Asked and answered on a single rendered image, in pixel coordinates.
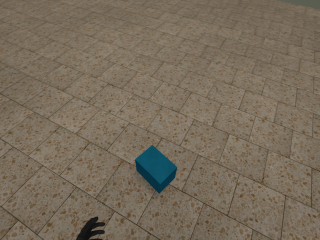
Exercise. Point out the left robot hand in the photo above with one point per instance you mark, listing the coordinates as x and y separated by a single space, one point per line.
86 233

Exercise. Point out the carton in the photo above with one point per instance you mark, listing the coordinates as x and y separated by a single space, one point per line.
155 168

